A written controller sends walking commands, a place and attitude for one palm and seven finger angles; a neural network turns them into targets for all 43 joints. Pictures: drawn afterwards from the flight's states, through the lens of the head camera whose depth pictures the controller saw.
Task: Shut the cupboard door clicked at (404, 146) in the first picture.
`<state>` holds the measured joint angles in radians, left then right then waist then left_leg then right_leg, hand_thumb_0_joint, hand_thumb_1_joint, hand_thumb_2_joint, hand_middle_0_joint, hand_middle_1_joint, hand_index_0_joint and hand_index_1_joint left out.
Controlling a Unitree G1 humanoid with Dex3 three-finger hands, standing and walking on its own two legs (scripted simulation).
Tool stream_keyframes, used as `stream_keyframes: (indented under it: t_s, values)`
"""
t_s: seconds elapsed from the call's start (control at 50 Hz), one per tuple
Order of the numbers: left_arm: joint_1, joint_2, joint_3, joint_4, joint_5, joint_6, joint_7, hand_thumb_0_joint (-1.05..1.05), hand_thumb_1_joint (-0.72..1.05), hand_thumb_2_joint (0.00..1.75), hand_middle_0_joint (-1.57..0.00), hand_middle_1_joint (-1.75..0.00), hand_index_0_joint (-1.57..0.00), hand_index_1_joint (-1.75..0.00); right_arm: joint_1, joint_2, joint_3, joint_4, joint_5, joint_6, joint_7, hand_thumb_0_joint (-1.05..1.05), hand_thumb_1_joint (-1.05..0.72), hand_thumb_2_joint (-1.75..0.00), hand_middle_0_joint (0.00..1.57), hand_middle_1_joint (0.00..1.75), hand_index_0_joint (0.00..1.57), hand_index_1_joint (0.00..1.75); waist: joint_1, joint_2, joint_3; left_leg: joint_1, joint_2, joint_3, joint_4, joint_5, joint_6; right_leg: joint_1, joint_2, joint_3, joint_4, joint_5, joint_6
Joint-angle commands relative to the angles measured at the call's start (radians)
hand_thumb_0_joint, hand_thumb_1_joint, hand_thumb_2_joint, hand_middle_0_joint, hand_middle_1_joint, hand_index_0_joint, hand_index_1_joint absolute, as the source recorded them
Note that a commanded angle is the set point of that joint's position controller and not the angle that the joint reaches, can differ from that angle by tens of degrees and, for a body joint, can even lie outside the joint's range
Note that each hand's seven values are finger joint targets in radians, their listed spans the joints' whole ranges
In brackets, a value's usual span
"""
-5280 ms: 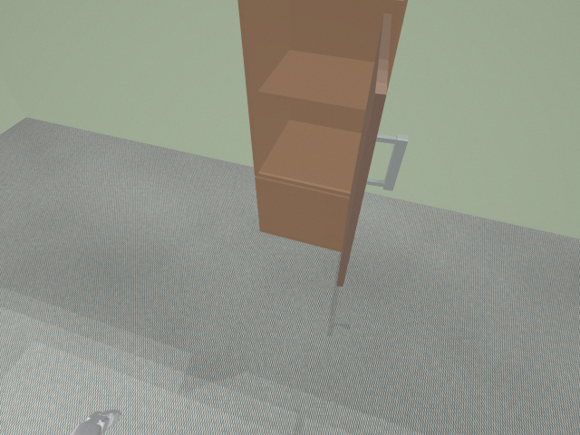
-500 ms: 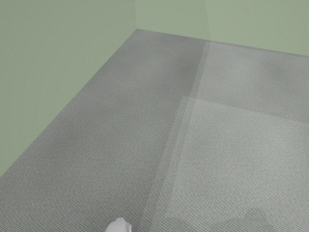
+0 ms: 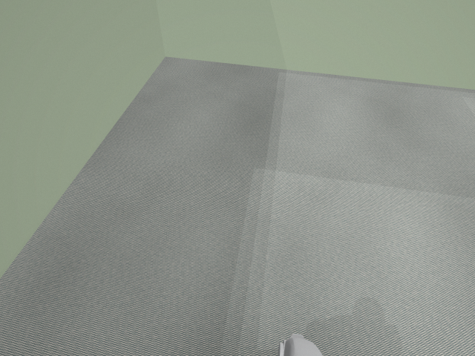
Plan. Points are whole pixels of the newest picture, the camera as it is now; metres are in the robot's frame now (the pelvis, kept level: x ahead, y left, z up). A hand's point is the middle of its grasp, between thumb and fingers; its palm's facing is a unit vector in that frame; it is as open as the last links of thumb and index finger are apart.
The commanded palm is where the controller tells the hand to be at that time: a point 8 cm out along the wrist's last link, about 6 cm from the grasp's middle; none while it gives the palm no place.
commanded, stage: walk around to get in front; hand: left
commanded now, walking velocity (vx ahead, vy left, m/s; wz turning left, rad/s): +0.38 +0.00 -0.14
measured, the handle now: out of the picture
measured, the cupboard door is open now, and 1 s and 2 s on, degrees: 96 96 96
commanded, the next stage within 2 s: walk to a spot facing it in 1.10 s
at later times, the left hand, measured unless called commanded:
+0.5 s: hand (189, 330) +0.21 +0.11 -0.17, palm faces +0.08 -0.98 -0.20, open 7.2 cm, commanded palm none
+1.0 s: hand (166, 238) +0.42 +0.20 -0.18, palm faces +0.11 -0.98 -0.17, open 7.4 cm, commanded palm none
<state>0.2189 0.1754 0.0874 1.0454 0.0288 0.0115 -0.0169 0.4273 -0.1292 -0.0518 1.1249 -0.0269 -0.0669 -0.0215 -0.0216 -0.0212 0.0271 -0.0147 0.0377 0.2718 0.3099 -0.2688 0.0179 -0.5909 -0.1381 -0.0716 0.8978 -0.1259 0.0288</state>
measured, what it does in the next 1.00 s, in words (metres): walks ahead: right foot, then left foot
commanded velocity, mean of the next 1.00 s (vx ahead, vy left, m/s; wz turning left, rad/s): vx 0.37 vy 0.00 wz -0.03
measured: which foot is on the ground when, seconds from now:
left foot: down 0.00-0.16, up 0.18-0.72, down 0.74-1.00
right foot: up 0.00-0.14, down 0.16-0.74, up 0.76-1.00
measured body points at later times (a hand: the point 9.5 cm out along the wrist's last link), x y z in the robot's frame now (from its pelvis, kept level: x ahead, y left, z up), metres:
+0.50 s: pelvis +0.21 -0.07 +0.00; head +0.20 -0.08 +0.45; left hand +0.20 +0.16 -0.15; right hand +0.27 -0.31 -0.15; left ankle +0.29 +0.08 -0.67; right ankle +0.18 -0.13 -0.74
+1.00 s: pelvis +0.42 +0.01 +0.00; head +0.42 +0.03 +0.45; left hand +0.42 +0.25 -0.17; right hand +0.46 -0.23 -0.14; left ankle +0.42 +0.07 -0.74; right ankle +0.45 -0.15 -0.65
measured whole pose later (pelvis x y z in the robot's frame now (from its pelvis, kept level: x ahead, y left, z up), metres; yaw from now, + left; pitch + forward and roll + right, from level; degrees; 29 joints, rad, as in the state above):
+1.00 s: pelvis +0.42 +0.01 +0.00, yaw +0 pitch -2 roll +0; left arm 0.29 0.18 0.08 1.09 0.03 -0.01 0.01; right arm 0.25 -0.16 -0.06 1.05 -0.02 -0.08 -0.03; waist 0.02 -0.03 0.04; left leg -0.13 0.00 0.23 0.38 -0.23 0.08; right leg -0.58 -0.12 -0.02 1.18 -0.18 0.02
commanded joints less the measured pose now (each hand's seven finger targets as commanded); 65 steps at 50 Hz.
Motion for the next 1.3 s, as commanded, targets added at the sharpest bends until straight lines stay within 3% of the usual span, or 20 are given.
stream_keyframes:
  t_s: [0.0, 0.04, 0.1, 0.12, 0.14, 0.16, 0.22, 0.28, 0.6, 0.64, 0.68, 0.7, 0.74, 0.76, 0.8, 0.9, 1.06, 1.2, 1.24, 1.28]
  values:
    - [-0.142, -0.007, -0.014, -0.097, 0.000, -0.035, -0.012, 0.00, 0.90, 0.90, -0.20, -0.30, -0.20, -0.30, 0.091, -0.127, -0.018, -0.019, -0.004, -0.015, 0.003, 0.00, -0.90, -0.90, 0.20, 0.30, 0.20, 0.30, -0.039, 0.132, 0.125, -0.012, 0.296, -0.141, -0.133, 0.220, 0.115, -0.024, 0.023, -0.052, -0.196, -0.043, -0.016]
    - [-0.151, -0.004, -0.013, -0.099, 0.001, -0.045, -0.011, 0.00, 0.90, 0.90, -0.20, -0.30, -0.20, -0.30, 0.103, -0.129, -0.017, -0.008, -0.008, -0.010, 0.002, 0.00, -0.90, -0.90, 0.20, 0.30, 0.20, 0.30, -0.038, 0.136, 0.115, 0.001, 0.304, -0.127, -0.084, 0.299, 0.107, 0.038, 0.047, -0.065, -0.258, -0.066, -0.036]
    - [0.083, 0.048, 0.000, -0.023, 0.007, -0.067, -0.004, 0.00, 0.90, 0.90, -0.20, -0.30, -0.20, -0.30, 0.076, -0.143, -0.018, -0.006, 0.001, -0.005, 0.005, 0.00, -0.90, -0.90, 0.20, 0.30, 0.20, 0.30, 0.078, 0.081, -0.029, -0.037, 0.248, -0.051, 0.235, 0.560, 0.056, 0.402, 0.127, -0.116, -0.399, -0.043, -0.076]
    - [0.231, 0.123, 0.021, 0.023, 0.014, -0.081, 0.005, 0.00, 0.90, 0.90, -0.20, -0.30, -0.20, -0.30, 0.067, -0.121, -0.014, -0.014, 0.010, -0.007, 0.014, 0.00, -0.90, -0.90, 0.20, 0.30, 0.20, 0.30, 0.145, -0.027, -0.132, -0.226, 0.200, -0.021, 0.479, 0.416, 0.015, 0.667, 0.003, 0.027, -0.423, -0.065, -0.119]
    - [0.354, 0.248, 0.052, 0.052, 0.009, -0.087, 0.019, 0.00, 0.90, 0.90, -0.20, -0.30, -0.20, -0.30, 0.089, -0.053, 0.001, -0.053, 0.020, -0.013, 0.018, 0.00, -0.90, -0.90, 0.20, 0.30, 0.20, 0.30, 0.167, -0.283, -0.254, -0.522, 0.046, -0.021, 0.798, -0.219, -0.036, 0.907, -0.283, 0.456, -0.517, -0.058, -0.224]
    - [0.355, 0.275, 0.052, 0.058, -0.015, -0.081, 0.024, 0.00, 0.90, 0.90, -0.20, -0.30, -0.20, -0.30, 0.005, -0.091, -0.005, -0.085, 0.021, -0.005, 0.017, 0.00, -0.90, -0.90, 0.20, 0.30, 0.20, 0.30, 0.165, -0.217, -0.233, -0.613, 0.041, -0.169, 0.971, -0.308, -0.015, 0.872, -0.334, 0.550, -0.615, -0.056, -0.258]
    - [0.114, 0.133, 0.013, 0.000, -0.015, -0.082, 0.029, 0.00, 0.90, 0.90, -0.20, -0.30, -0.20, -0.30, -0.072, -0.064, -0.015, -0.074, 0.010, 0.008, 0.018, 0.00, -0.90, -0.90, 0.20, 0.30, 0.20, 0.30, 0.073, -0.041, -0.015, -0.605, 0.149, -0.252, 0.996, -0.054, -0.013, 0.499, -0.247, 0.311, -0.686, -0.184, -0.184]
    - [0.096, 0.050, -0.020, 0.011, -0.009, -0.097, 0.030, 0.00, 0.90, 0.90, -0.20, -0.30, -0.20, -0.30, -0.012, -0.019, -0.011, -0.047, -0.002, 0.041, 0.020, 0.00, -0.90, -0.90, 0.20, 0.30, 0.20, 0.30, 0.011, -0.044, 0.051, -0.533, 0.146, -0.234, 0.904, 0.029, -0.031, 0.341, -0.169, 0.125, -0.733, -0.071, -0.146]
    - [0.294, 0.081, -0.034, 0.090, -0.003, -0.114, 0.044, 0.00, 0.90, 0.90, -0.20, -0.30, -0.20, -0.30, -0.403, -0.058, -0.002, -0.208, 0.002, 0.031, 0.060, 0.00, -0.90, -0.90, 0.20, 0.30, 0.20, 0.30, 0.075, -0.033, 0.118, -0.615, 0.097, -0.153, 0.396, 0.110, -0.021, 0.634, -0.169, 0.001, -0.692, 0.327, -0.153]
    - [0.298, 0.091, -0.032, 0.096, -0.004, -0.109, 0.045, 0.00, 0.90, 0.90, -0.20, -0.30, -0.20, -0.30, -0.386, -0.066, -0.002, -0.204, 0.002, 0.026, 0.054, 0.00, -0.90, -0.90, 0.20, 0.30, 0.20, 0.30, 0.061, -0.035, 0.102, -0.528, 0.063, -0.122, 0.346, 0.060, 0.002, 0.649, -0.172, -0.018, -0.620, 0.469, -0.150]
    - [0.269, 0.110, -0.027, 0.093, -0.006, -0.106, 0.044, 0.00, 0.90, 0.90, -0.20, -0.30, -0.20, -0.30, -0.227, -0.094, -0.013, -0.159, -0.002, 0.017, 0.040, 0.00, -0.90, -0.90, 0.20, 0.30, 0.20, 0.30, -0.014, -0.041, 0.009, -0.304, 0.001, -0.085, 0.278, 0.052, 0.031, 0.624, -0.147, -0.074, -0.410, 0.642, -0.126]
    - [0.250, 0.106, -0.027, 0.088, -0.010, -0.105, 0.044, 0.00, 0.90, 0.90, -0.20, -0.30, -0.20, -0.30, -0.062, -0.145, -0.027, -0.114, -0.007, 0.010, 0.033, 0.00, -0.90, -0.90, 0.20, 0.30, 0.20, 0.30, -0.084, 0.009, -0.086, -0.055, 0.019, -0.126, 0.209, 0.125, 0.051, 0.512, -0.102, -0.112, -0.189, 0.546, -0.087]
    - [0.262, 0.036, -0.039, 0.033, -0.025, -0.103, 0.025, 0.00, 0.90, 0.90, -0.20, -0.30, -0.20, -0.30, 0.134, -0.330, -0.067, -0.067, -0.001, 0.010, 0.011, 0.00, -0.90, -0.90, 0.20, 0.30, 0.20, 0.30, -0.122, 0.333, -0.258, 0.321, 0.428, -0.717, 0.025, 0.244, 0.205, 0.039, 0.121, -0.063, 0.359, -0.417, -0.023]
    - [0.200, 0.062, -0.029, 0.022, -0.022, -0.098, 0.028, 0.00, 0.90, 0.90, -0.20, -0.30, -0.20, -0.30, 0.075, -0.300, -0.062, -0.071, 0.010, 0.015, 0.005, 0.00, -0.90, -0.90, 0.20, 0.30, 0.20, 0.30, -0.101, 0.180, -0.186, 0.244, 0.442, -0.674, -0.006, 0.191, 0.222, -0.021, 0.067, 0.024, 0.443, -0.400, -0.045]
    - [0.133, 0.030, -0.025, 0.034, -0.016, -0.083, 0.017, 0.00, 0.90, 0.90, -0.20, -0.30, -0.20, -0.30, -0.087, -0.191, -0.037, -0.114, 0.011, 0.001, -0.001, 0.00, -0.90, -0.90, 0.20, 0.30, 0.20, 0.30, -0.040, 0.039, -0.040, -0.007, 0.374, -0.510, -0.063, 0.144, 0.139, -0.030, -0.010, 0.059, 0.454, -0.228, -0.033]
    - [0.225, -0.038, -0.009, 0.055, 0.005, -0.030, 0.015, 0.00, 0.90, 0.90, -0.20, -0.30, -0.20, -0.30, -0.115, -0.075, -0.014, -0.101, 0.009, -0.025, -0.006, 0.00, -0.90, -0.90, 0.20, 0.30, 0.20, 0.30, 0.052, 0.117, 0.022, -0.188, 0.240, -0.246, -0.128, 0.206, 0.045, 0.050, -0.001, 0.064, 0.325, -0.062, -0.013]
    - [0.016, 0.008, -0.001, -0.045, 0.001, -0.006, 0.000, 0.00, 0.90, 0.90, -0.20, -0.30, -0.20, -0.30, -0.014, -0.108, -0.005, -0.073, 0.012, -0.027, -0.009, 0.00, -0.90, -0.90, 0.20, 0.30, 0.20, 0.30, 0.025, 0.104, 0.129, -0.080, 0.274, -0.166, -0.160, 0.271, 0.078, -0.142, -0.006, 0.059, 0.155, 0.044, 0.002]
    - [-0.177, -0.008, -0.022, -0.128, -0.004, -0.023, -0.004, 0.00, 0.90, 0.90, -0.20, -0.30, -0.20, -0.30, 0.101, -0.115, -0.003, -0.021, -0.007, -0.011, -0.010, 0.00, -0.90, -0.90, 0.20, 0.30, 0.20, 0.30, -0.041, 0.099, 0.157, 0.033, 0.295, -0.105, -0.059, 0.565, 0.110, -0.045, 0.039, -0.044, -0.186, -0.060, -0.035]
    - [-0.109, -0.007, -0.028, -0.107, -0.002, -0.043, 0.005, 0.00, 0.90, 0.90, -0.20, -0.30, -0.20, -0.30, 0.103, -0.126, 0.002, -0.008, -0.002, -0.005, -0.012, 0.00, -0.90, -0.90, 0.20, 0.30, 0.20, 0.30, -0.010, 0.102, 0.096, 0.033, 0.275, -0.103, 0.062, 0.832, 0.105, 0.125, 0.101, -0.090, -0.273, -0.071, -0.054]
    - [0.092, 0.035, -0.020, -0.039, 0.005, -0.067, 0.015, 0.00, 0.90, 0.90, -0.20, -0.30, -0.20, -0.30, 0.076, -0.134, 0.001, -0.006, 0.014, -0.004, -0.010, 0.00, -0.90, -0.90, 0.20, 0.30, 0.20, 0.30, 0.080, 0.106, -0.062, -0.017, 0.214, -0.090, 0.294, 0.828, 0.051, 0.435, 0.117, -0.103, -0.422, 0.107, -0.052]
